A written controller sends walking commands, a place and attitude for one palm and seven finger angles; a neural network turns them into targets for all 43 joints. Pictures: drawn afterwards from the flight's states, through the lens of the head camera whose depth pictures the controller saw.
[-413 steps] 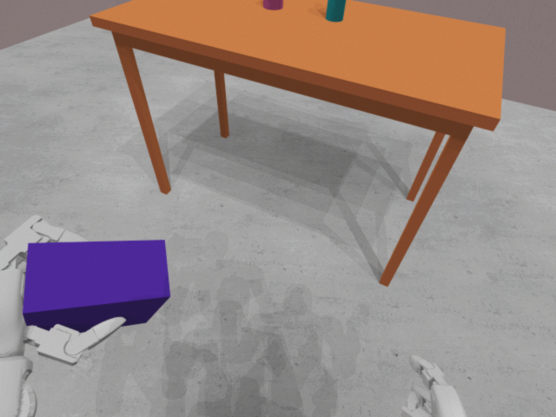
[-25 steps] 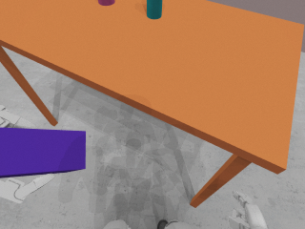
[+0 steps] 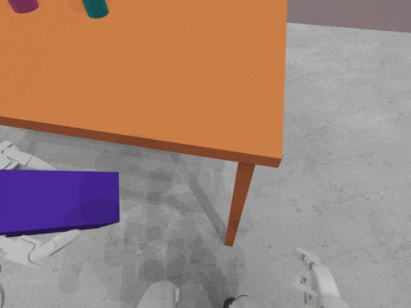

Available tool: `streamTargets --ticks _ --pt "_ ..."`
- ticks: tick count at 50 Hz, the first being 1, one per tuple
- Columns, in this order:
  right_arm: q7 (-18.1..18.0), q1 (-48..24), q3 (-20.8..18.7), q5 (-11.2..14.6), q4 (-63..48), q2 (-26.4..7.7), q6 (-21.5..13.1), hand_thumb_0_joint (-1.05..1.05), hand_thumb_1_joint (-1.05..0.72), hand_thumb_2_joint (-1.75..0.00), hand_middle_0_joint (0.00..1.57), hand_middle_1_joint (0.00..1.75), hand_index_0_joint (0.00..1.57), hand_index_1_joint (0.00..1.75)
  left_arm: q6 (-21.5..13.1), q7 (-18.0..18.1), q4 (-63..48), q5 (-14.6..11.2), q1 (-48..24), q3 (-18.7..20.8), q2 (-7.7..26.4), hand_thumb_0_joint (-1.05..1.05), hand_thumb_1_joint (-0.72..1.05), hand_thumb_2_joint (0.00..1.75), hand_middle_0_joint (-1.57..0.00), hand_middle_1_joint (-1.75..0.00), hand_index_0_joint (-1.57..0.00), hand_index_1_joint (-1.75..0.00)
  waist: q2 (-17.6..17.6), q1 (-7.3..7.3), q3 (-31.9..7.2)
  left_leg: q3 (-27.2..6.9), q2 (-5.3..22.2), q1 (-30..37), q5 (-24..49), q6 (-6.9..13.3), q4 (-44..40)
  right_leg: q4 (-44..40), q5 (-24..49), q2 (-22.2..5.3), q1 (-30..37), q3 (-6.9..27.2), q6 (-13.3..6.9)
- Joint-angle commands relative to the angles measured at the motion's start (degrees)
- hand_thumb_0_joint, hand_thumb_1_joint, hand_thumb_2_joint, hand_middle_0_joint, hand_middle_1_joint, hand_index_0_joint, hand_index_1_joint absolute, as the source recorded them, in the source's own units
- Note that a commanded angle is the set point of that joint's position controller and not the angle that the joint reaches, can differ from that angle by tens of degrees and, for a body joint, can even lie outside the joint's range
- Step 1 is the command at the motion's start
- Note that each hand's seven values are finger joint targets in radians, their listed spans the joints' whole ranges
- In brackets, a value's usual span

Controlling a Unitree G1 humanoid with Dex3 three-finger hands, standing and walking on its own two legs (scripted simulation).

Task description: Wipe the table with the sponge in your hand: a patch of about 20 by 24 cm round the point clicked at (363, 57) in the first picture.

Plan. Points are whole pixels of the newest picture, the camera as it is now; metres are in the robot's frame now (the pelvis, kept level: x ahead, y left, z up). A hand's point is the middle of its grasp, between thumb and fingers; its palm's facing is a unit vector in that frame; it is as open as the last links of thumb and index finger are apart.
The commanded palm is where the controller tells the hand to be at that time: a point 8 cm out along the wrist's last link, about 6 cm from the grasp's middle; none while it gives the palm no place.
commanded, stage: turn to face it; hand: left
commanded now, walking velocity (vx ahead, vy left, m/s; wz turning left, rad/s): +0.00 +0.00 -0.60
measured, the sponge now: (75, 204) +0.23 +0.19 +0.15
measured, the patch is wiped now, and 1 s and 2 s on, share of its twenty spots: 0.00 0.00 0.00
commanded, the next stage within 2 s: come to a stop and stand still in 0.92 s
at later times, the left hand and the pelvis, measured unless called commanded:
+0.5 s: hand (121, 199) +0.24 +0.12 +0.17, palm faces +0.11 -0.86 -0.49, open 10.6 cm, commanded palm +0.19 +0.18 +0.19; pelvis -0.05 -0.03 -0.01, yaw -18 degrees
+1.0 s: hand (154, 217) +0.21 +0.07 +0.17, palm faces -0.07 -0.90 -0.43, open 10.6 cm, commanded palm +0.19 +0.13 +0.19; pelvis -0.09 -0.03 +0.01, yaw -29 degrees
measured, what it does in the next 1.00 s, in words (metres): steps on the spot, turning right: left foot, then right foot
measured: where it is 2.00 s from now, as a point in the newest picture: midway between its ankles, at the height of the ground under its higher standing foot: outside the picture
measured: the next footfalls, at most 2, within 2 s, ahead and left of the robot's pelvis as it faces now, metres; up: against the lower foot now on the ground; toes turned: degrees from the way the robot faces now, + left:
left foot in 0.20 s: +0.03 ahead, +0.14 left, +0.00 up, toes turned -2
right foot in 0.48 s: -0.03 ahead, -0.15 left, +0.00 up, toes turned -23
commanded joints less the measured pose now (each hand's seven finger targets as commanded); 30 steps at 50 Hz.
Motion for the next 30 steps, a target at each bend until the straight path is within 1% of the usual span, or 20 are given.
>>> streamTargets --ticks 1,5,8,9,10,11,12,13,15,17,19,21,22,23,24,25,26,27,28,30 --pt "-0.82 -3.71 -2.70 -0.27 -8.95 -5.18 -1.33 0.00 -0.90 -0.90 0.20 0.30 0.20 0.30 -3.08 2.41 -9.45 -0.87 1.86 11.01 9.86 0.00 0.10 1.30 -1.20 -1.60 -1.20 -1.60 -8.09 2.02 -18.11 -0.16 -1.02 1.14 0.63 0.62 -10.38 -12.85 15.60 -15.44 13.40 20.11 -6.56" --pt "-0.64 -2.47 -2.83 0.22 -9.70 -6.56 -0.92 0.00 -0.90 -0.90 0.20 0.30 0.20 0.30 -2.28 2.29 -9.50 -0.22 -0.52 8.60 8.88 0.00 0.10 1.30 -1.20 -1.60 -1.20 -1.60 -9.43 2.06 -17.24 0.04 -2.15 7.68 1.87 1.82 -22.64 -14.04 8.43 -14.52 9.85 22.54 -5.63" --pt "-1.23 -0.75 -3.26 0.29 -9.56 -7.46 -1.03 0.00 -0.90 -0.90 0.20 0.30 0.20 0.30 -2.34 1.80 -10.62 0.05 -2.32 7.21 8.81 0.00 0.10 1.30 -1.20 -1.60 -1.20 -1.60 -3.91 1.15 -17.10 0.40 0.37 20.92 8.35 4.10 -38.14 -9.69 2.30 -10.11 1.46 20.55 -1.08" --pt "-1.53 -1.01 -3.83 -0.05 -10.32 -8.66 -1.37 0.00 -0.90 -0.90 0.20 0.30 0.20 0.30 -2.77 1.50 -12.44 0.33 -4.70 6.73 8.65 0.00 0.10 1.30 -1.20 -1.60 -1.20 -1.60 1.68 0.93 -14.74 -6.21 7.30 22.65 8.16 7.24 -42.36 -3.65 -2.94 -5.98 -4.83 18.01 1.25" --pt "-1.80 -1.61 -4.17 -0.02 -11.33 -9.58 -1.71 0.00 -0.90 -0.90 0.20 0.30 0.20 0.30 -3.25 1.23 -13.07 0.86 -5.79 7.33 9.06 0.00 0.10 1.30 -1.20 -1.60 -1.20 -1.60 12.98 1.53 -12.42 -12.47 16.27 23.33 17.15 11.15 -44.01 8.05 -12.05 -0.10 -10.93 9.90 4.34" --pt "-1.95 -1.99 -3.87 0.20 -11.24 -7.91 -2.31 0.00 -0.90 -0.90 0.20 0.30 0.20 0.30 -3.43 1.34 -12.23 1.53 -5.81 8.34 10.15 0.00 0.10 1.30 -1.20 -1.60 -1.20 -1.60 17.84 2.35 -12.76 -13.62 21.45 15.88 15.15 14.13 -46.46 24.10 -16.47 0.15 -8.97 3.56 5.52" --pt "-2.15 -2.09 -3.97 -0.11 -11.38 -7.22 -3.03 0.00 -0.90 -0.90 0.20 0.30 0.20 0.30 -3.81 1.30 -13.84 1.46 -7.76 7.97 10.62 0.00 0.10 1.30 -1.20 -1.60 -1.20 -1.60 18.03 2.00 -11.56 -14.61 22.63 12.86 17.87 15.45 -45.87 32.21 -16.09 -1.58 -9.13 3.64 5.98" --pt "-1.74 -1.08 -4.14 -0.17 -10.92 -7.40 -3.56 0.00 -0.90 -0.90 0.20 0.30 0.20 0.30 -3.52 0.98 -12.45 1.69 -6.80 6.25 8.66 0.00 0.10 1.30 -1.20 -1.60 -1.20 -1.60 15.41 1.58 -8.82 -9.46 21.36 11.70 21.84 15.41 -43.73 33.38 -14.87 -3.61 -10.66 3.66 6.40" --pt "-0.68 -0.23 -4.16 0.79 -10.51 -8.14 -4.65 0.00 -0.90 -0.90 0.20 0.30 0.20 0.30 -3.01 0.73 -11.34 1.40 -7.04 2.64 5.29 0.00 0.10 1.30 -1.20 -1.60 -1.20 -1.60 14.11 1.77 -7.29 0.49 17.33 12.15 28.48 11.47 -40.27 24.35 -14.58 -3.99 -8.16 -1.30 7.02" --pt "-0.46 1.45 -4.21 0.85 -10.38 -8.62 -5.94 0.00 -0.90 -0.90 0.20 0.30 0.20 0.30 -3.11 1.13 -12.84 1.53 -9.58 2.83 6.35 0.00 0.10 1.30 -1.20 -1.60 -1.20 -1.60 15.93 1.11 -7.97 3.75 16.18 13.82 31.97 9.29 -38.68 16.16 -13.14 -2.91 -3.87 -4.93 7.44" --pt "-0.26 2.58 -4.32 0.32 -10.11 -9.04 -7.06 0.00 -0.90 -0.90 0.20 0.30 0.20 0.30 -3.16 1.13 -11.30 1.38 -9.89 2.79 6.03 0.00 0.10 1.30 -1.20 -1.60 -1.20 -1.60 16.85 0.46 -9.23 4.21 16.18 15.01 34.73 8.14 -35.93 9.04 -12.50 -1.83 0.26 -6.92 7.37" --pt "-0.04 3.03 -4.38 0.26 -10.00 -8.96 -7.86 0.00 -0.90 -0.90 0.20 0.30 0.20 0.30 -3.13 1.16 -10.60 1.28 -10.17 3.88 6.92 0.00 0.10 1.30 -1.20 -1.60 -1.20 -1.60 15.52 0.86 -10.98 5.49 15.24 15.94 34.63 6.50 -30.20 -0.11 -6.83 -0.73 6.07 -8.34 6.97" --pt "0.02 3.54 -4.54 0.40 -9.87 -8.91 -7.86 0.00 -0.90 -0.90 0.20 0.30 0.20 0.30 -2.89 1.26 -9.31 1.61 -8.85 4.81 7.89 0.00 0.10 1.30 -1.20 -1.60 -1.20 -1.60 12.81 0.92 -11.80 6.24 14.48 14.40 32.29 5.38 -26.64 -4.71 -2.08 -1.48 9.98 -7.43 6.16" --pt "0.36 3.49 -4.27 0.74 -10.15 -7.98 -7.78 0.00 -0.90 -0.90 0.20 0.30 0.20 0.30 -3.34 1.43 -10.19 1.66 -9.41 5.83 8.78 0.00 0.10 1.30 -1.20 -1.60 -1.20 -1.60 6.31 0.88 -14.29 7.58 11.74 11.72 27.55 3.89 -18.74 -8.25 8.78 -5.97 14.79 -2.48 3.89" --pt "0.15 2.48 -3.52 0.70 -10.90 -5.96 -7.54 0.00 -0.90 -0.90 0.20 0.30 0.20 0.30 -3.91 1.94 -9.74 1.66 -8.32 8.54 12.09 0.00 0.10 1.30 -1.20 -1.60 -1.20 -1.60 -7.96 1.14 -15.38 9.04 5.08 1.21 8.86 1.34 -7.35 -8.50 34.43 -15.18 21.73 11.78 -1.34" --pt "-0.19 0.52 -3.54 0.95 -11.38 -6.07 -6.93 0.00 -0.90 -0.90 0.20 0.30 0.20 0.30 -3.06 2.13 -6.57 0.30 -4.78 10.78 12.52 0.00 0.10 1.30 -1.20 -1.60 -1.20 -1.60 -17.85 2.35 -17.70 3.80 0.43 -6.11 -8.87 0.48 2.73 -9.68 44.57 -21.13 21.88 23.15 -5.23" --pt "-0.53 -1.28 -3.72 1.02 -11.16 -5.85 -6.03 0.00 -0.90 -0.90 0.20 0.30 0.20 0.30 -2.72 1.97 -8.76 -0.62 -2.41 11.03 12.85 0.00 0.10 1.30 -1.20 -1.60 -1.20 -1.60 -15.95 2.21 -17.16 -2.45 1.60 -6.82 -6.63 0.82 8.25 -10.12 41.85 -21.99 20.18 23.10 -5.40" --pt "-0.38 -2.21 -2.83 0.66 -10.70 -5.01 -4.99 0.00 -0.90 -0.90 0.20 0.30 0.20 0.30 -2.96 2.24 -10.52 -0.64 0.51 13.01 13.54 0.00 0.10 1.30 -1.20 -1.60 -1.20 -1.60 -9.55 2.07 -18.99 -3.65 2.02 -9.18 -5.25 0.76 9.38 -7.38 41.79 -21.88 24.01 22.55 -7.37" --pt "-0.30 -2.42 -2.09 0.45 -10.03 -3.92 -3.95 0.00 -0.90 -0.90 0.20 0.30 0.20 0.30 -3.51 2.30 -12.33 -0.95 2.26 12.45 11.92 0.00 0.10 1.30 -1.20 -1.60 -1.20 -1.60 -6.58 1.51 -20.00 -3.50 2.05 -8.83 -3.16 0.69 8.52 -6.77 39.40 -20.40 24.66 18.27 -7.25" --pt "-0.64 -3.81 -2.10 0.00 -9.07 -3.83 -2.66 0.00 -0.90 -0.90 0.20 0.30 0.20 0.30 -3.80 2.45 -11.62 -0.85 3.65 12.49 10.64 0.00 0.10 1.30 -1.20 -1.60 -1.20 -1.60 -6.04 0.89 -18.95 -1.66 1.11 -5.80 -0.29 0.54 3.18 -8.45 36.09 -17.93 20.54 14.51 -6.17"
